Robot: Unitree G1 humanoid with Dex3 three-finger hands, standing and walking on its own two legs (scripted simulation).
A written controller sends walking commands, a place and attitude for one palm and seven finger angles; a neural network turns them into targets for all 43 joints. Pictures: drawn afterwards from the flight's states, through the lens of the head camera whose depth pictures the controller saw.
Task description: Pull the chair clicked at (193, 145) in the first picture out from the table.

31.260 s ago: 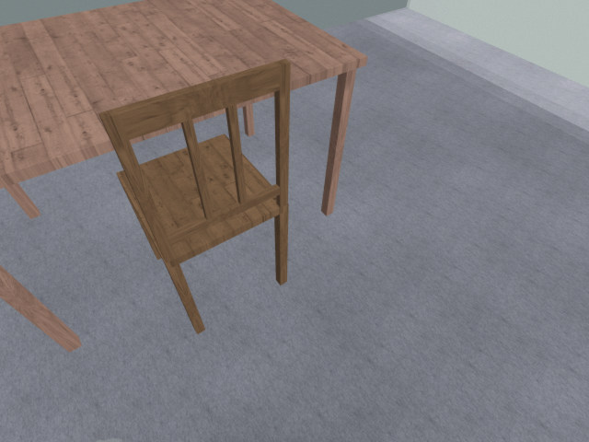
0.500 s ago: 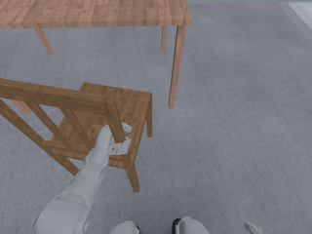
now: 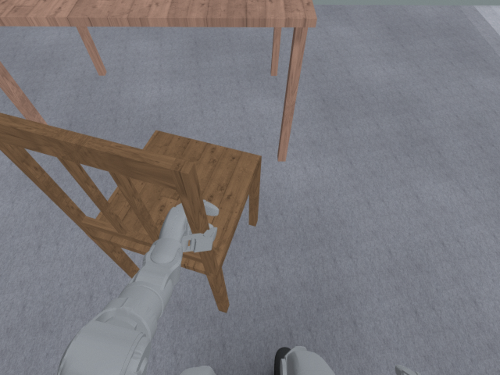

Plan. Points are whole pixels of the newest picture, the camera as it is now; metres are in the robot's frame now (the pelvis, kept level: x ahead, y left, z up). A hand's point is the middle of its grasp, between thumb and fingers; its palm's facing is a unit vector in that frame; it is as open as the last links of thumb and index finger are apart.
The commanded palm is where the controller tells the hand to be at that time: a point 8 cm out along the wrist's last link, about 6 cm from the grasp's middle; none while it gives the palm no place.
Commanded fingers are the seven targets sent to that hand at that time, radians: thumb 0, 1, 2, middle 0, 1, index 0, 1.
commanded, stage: stop walking, hand still on the chair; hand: left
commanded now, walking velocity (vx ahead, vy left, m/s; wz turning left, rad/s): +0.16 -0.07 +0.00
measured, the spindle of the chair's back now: (99, 199) +0.44 +0.32 -0.07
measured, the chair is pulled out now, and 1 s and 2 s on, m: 0.50 0.60 0.60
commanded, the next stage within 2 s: open the thumb and straighten the fingers in 1.00 s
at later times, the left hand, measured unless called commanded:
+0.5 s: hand (210, 288) +0.26 +0.07 -0.05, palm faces -0.12 -0.99 -0.12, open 6.1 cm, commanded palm +0.24 +0.13 -0.04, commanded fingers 0.00 0.90 0.90 -0.50 -1.45 -0.50 -1.45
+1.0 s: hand (210, 289) +0.26 +0.07 -0.05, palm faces -0.12 -0.99 -0.11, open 6.1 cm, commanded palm +0.24 +0.13 -0.04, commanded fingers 0.00 0.90 0.90 -0.50 -1.45 -0.50 -1.45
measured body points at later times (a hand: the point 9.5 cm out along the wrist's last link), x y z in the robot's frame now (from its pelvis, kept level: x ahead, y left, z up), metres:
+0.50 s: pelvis +0.01 -0.01 +0.02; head +0.02 -0.02 +0.47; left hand +0.26 +0.13 -0.04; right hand +0.14 -0.25 -0.09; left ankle +0.01 +0.12 -0.73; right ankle +0.06 -0.12 -0.73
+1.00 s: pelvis +0.05 +0.00 +0.02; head +0.06 -0.02 +0.47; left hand +0.26 +0.13 -0.04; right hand +0.19 -0.23 -0.09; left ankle +0.01 +0.12 -0.73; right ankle +0.06 -0.12 -0.73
